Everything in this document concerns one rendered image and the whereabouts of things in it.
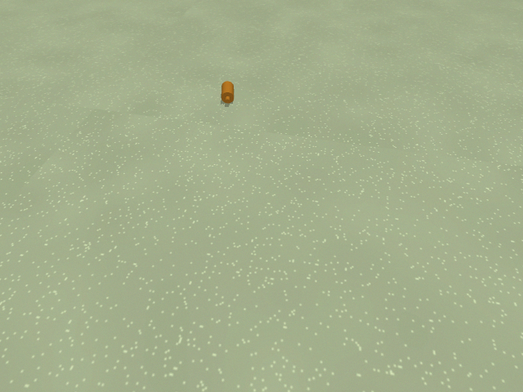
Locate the bottle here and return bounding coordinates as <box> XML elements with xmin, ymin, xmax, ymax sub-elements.
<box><xmin>221</xmin><ymin>81</ymin><xmax>234</xmax><ymax>103</ymax></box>

